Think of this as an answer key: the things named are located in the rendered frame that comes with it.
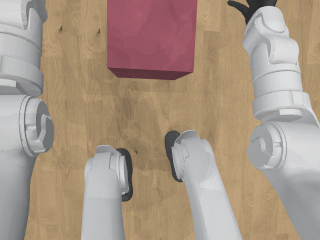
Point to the robot right forearm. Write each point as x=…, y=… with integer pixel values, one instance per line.
x=276, y=75

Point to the left robot upper arm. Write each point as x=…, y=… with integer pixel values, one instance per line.
x=26, y=130

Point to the carton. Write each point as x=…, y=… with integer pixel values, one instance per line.
x=151, y=39

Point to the robot right hand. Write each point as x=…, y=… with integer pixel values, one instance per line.
x=254, y=5

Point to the robot thigh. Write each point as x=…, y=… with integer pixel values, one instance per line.
x=212, y=214
x=102, y=216

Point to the left robot thigh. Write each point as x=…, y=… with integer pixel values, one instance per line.
x=102, y=216

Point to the right robot upper arm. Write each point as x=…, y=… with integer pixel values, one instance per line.
x=288, y=154

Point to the robot left forearm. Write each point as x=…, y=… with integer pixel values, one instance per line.
x=21, y=37

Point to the right robot thigh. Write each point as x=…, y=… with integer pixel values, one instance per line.
x=212, y=214

